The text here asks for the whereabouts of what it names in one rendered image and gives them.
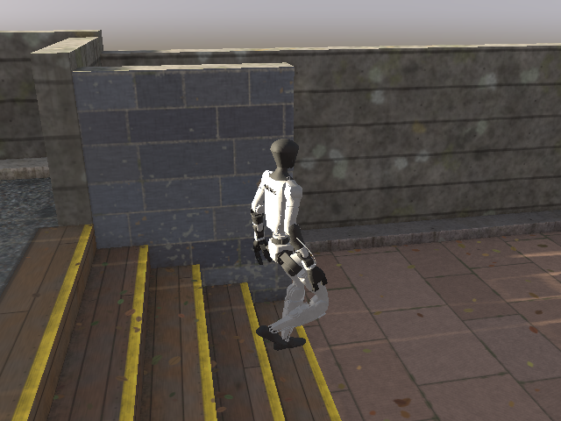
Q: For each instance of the stairs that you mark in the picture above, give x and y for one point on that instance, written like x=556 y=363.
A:
x=137 y=343

